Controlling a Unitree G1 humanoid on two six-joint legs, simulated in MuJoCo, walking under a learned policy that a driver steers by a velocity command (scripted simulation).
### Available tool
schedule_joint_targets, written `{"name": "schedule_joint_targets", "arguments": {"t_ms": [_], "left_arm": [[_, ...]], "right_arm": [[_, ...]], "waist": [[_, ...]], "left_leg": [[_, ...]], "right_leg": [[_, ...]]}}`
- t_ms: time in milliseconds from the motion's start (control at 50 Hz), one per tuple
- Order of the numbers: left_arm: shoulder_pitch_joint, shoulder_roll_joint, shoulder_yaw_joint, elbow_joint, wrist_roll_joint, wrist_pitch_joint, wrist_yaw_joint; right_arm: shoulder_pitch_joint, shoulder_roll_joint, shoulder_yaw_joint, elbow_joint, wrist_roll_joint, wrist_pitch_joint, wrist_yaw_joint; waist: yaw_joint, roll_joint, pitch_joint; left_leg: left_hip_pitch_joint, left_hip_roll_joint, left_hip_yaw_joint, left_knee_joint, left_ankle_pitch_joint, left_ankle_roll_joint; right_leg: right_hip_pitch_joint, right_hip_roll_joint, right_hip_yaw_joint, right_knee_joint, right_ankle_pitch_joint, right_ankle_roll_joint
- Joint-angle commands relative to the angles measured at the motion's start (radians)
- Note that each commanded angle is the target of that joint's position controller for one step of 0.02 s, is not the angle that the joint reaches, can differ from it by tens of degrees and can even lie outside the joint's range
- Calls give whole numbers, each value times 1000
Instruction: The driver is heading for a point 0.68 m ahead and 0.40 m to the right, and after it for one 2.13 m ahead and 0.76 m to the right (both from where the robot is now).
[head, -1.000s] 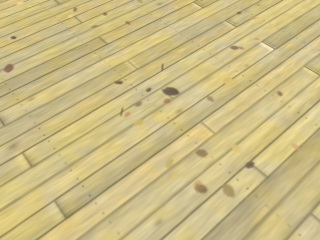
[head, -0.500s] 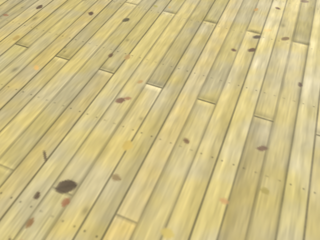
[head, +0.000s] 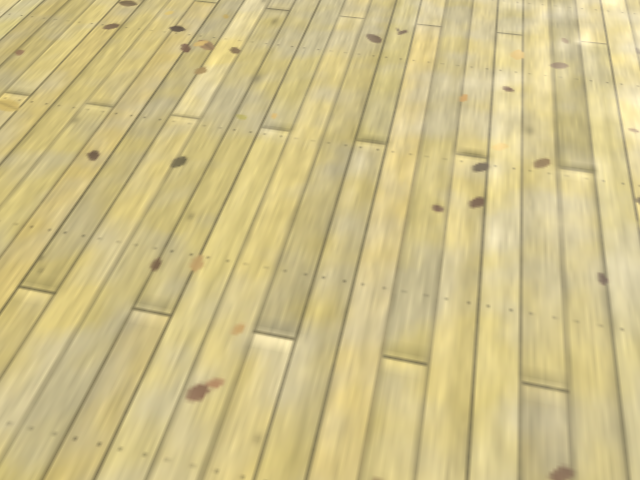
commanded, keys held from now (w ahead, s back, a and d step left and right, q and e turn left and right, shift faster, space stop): w+e+shift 0.66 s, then e+shift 0.14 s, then q+shift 0.20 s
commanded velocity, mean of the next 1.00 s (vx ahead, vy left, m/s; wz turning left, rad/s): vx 0.84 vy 0.00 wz -0.79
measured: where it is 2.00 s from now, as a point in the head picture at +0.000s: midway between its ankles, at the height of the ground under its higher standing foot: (446, 300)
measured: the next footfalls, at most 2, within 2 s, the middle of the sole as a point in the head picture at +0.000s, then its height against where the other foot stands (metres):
right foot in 0.24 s outside the picture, level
left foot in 0.66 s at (368, 321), level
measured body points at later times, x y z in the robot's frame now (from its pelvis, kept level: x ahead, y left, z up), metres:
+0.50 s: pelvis +0.48 -0.08 +0.00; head +0.51 -0.10 +0.45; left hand +0.56 +0.20 -0.12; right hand +0.63 -0.38 -0.06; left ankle +0.69 +0.05 -0.67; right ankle +0.40 -0.07 -0.74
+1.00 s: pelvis +0.85 -0.24 +0.00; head +0.88 -0.29 +0.44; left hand +1.20 -0.29 -0.06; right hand +0.60 -0.39 -0.13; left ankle +0.88 -0.07 -0.74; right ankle +0.91 -0.41 -0.72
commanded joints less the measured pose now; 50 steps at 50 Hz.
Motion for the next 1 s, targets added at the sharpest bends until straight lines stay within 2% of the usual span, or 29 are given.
{"name": "schedule_joint_targets", "arguments": {"t_ms": [20,120,160,200,220,240,260,280,300,320,340,380,420,500,580,620,640,660,680,700,720,740,760,780,800,840,900,940,1000], "left_arm": [[-84,-1,-8,-97,-1,9,-20],[-238,-3,-12,-144,1,-10,-49],[-178,29,0,-122,-5,-13,-42],[59,91,29,-63,-17,-14,-22],[265,137,57,-2,-17,-13,-8],[393,178,89,43,-16,-6,15],[275,236,108,37,-28,8,32],[237,335,127,-8,11,20,26],[242,294,129,-25,15,20,36],[228,232,118,1,7,11,44],[207,197,106,17,1,-3,47],[155,146,81,7,-12,-34,54],[156,151,76,-1,-19,-56,47],[190,171,88,2,-19,-63,31],[230,195,101,20,-28,-58,30],[205,230,108,15,-23,-57,36],[162,268,116,7,-16,-59,32],[93,252,110,-11,-8,-68,27],[74,74,65,-49,-3,-75,34],[241,37,41,-109,-57,-65,43],[172,134,50,-59,-15,-40,61],[88,154,59,-56,-1,-26,55],[49,142,62,-58,6,-14,45],[-2,118,62,-80,15,1,28],[12,85,55,-102,10,17,17],[-45,37,36,-148,25,27,3],[-46,11,7,-174,16,12,-24],[-45,7,-3,-137,12,4,-34],[28,59,4,-79,47,-9,-12]], "right_arm": [[-53,-52,-6,-38,8,-40,8],[7,-102,-10,-13,22,-47,-18],[22,-159,-21,-19,21,-26,-35],[-37,-226,-43,-44,5,17,-52],[-89,-239,-50,-67,-2,38,-54],[-114,-228,-52,-72,-8,46,-47],[-139,-67,-14,-114,-17,38,-27],[-87,-55,-1,-243,21,16,-18],[-160,-84,13,-249,8,-15,-21],[-202,-101,15,-241,9,-29,-22],[-230,-88,20,-243,-5,-26,-24],[-210,-86,28,-233,-41,17,-22],[-253,-76,35,-258,-45,47,-13],[-464,-33,61,-349,-14,44,2],[-505,-63,53,-376,2,34,-4],[-377,-125,26,-342,3,28,-21],[-216,-171,3,-305,10,22,-35],[16,-223,-24,-250,5,20,-55],[202,-276,-40,-211,-32,14,-72],[55,-348,-55,-237,-51,16,-57],[-67,-218,-42,-273,-39,22,-47],[-115,-119,-15,-268,-29,25,-42],[-109,-77,-2,-240,-33,27,-37],[-71,-67,6,-203,-20,26,-40],[-44,-79,4,-176,-8,17,-35],[-12,-71,8,-126,18,-5,-23],[-159,-122,-2,-137,17,-15,-10],[-131,-130,-4,-116,34,-14,6],[-89,-166,-13,-89,54,0,5]], "waist": [[45,115,139],[22,71,159],[63,115,79],[198,180,-63],[289,177,-157],[330,124,-191],[199,-152,-65],[102,-243,-266],[134,-18,-255],[107,100,-116],[56,148,-37],[-11,156,12],[-20,133,43],[61,55,85],[105,5,40],[43,-1,-54],[-57,-5,-141],[-187,2,-238],[-207,203,-337],[-31,515,-450],[-38,271,-306],[-43,144,-179],[-35,58,-111],[-34,50,-66],[-16,155,-49],[-1,179,-8],[79,176,-26],[68,179,-50],[114,103,-55]], "left_leg": [[-134,226,-55,-304,207,46],[32,211,117,-326,690,11],[185,232,129,-189,1151,-5],[232,267,115,133,1416,1],[169,280,86,404,1380,21],[19,231,78,740,1062,10],[-314,42,45,1093,-36,-19],[-698,-53,-170,1336,-241,-67],[-777,16,-276,1274,-161,-45],[-753,63,-286,1148,-106,-38],[-691,97,-284,1045,-99,-44],[-566,135,-281,935,-111,-73],[-515,159,-251,769,-130,-100],[-417,111,-186,397,251,-100],[-309,49,-191,188,363,-60],[-120,-6,-199,148,269,-42],[52,-5,-208,151,194,-33],[297,61,-241,187,95,-18],[505,326,-488,170,-108,-2],[581,567,-1090,-47,-53,121],[437,510,-990,-39,7,139],[300,451,-743,1,238,135],[205,408,-582,18,485,131],[143,352,-436,-2,606,105],[113,369,-382,-1,713,104],[52,352,-343,-47,833,109],[-144,245,-160,-113,817,75],[-215,191,-132,-123,713,58],[-151,173,-180,36,736,34]], "right_leg": [[-80,-51,-12,-109,155,5],[24,20,-190,-501,340,-61],[106,101,-241,-539,282,-88],[332,168,-232,-524,135,-115],[538,187,-193,-544,56,-142],[736,180,-105,-620,-16,-166],[776,35,166,-645,33,-198],[1094,-144,727,-834,-53,-438],[1071,-179,832,-986,-163,-397],[906,-152,752,-1020,-152,-345],[747,-107,655,-1020,-63,-304],[530,-29,502,-1021,95,-273],[397,24,425,-1060,106,-264],[319,104,344,-1089,299,-197],[473,67,378,-1016,503,-133],[539,73,386,-834,746,-82],[520,84,379,-637,787,-59],[394,120,346,-375,699,-39],[208,200,253,-4,-70,-30],[-34,258,139,205,-356,9],[-95,145,109,226,-247,9],[-82,106,74,177,-178,24],[-71,83,54,155,-177,38],[-61,58,49,109,-192,40],[-68,49,43,85,-215,51],[-78,53,69,-39,-226,56],[186,90,25,-464,28,49],[410,142,-41,-608,234,45],[553,117,-24,-750,329,16]]}}
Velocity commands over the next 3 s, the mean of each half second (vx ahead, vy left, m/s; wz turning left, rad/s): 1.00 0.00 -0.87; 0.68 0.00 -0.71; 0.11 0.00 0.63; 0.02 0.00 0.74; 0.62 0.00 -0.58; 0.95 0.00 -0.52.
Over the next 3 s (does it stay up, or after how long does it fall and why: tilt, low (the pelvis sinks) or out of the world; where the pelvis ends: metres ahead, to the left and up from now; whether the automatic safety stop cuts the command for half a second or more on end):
stays up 1.45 -0.63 -0.02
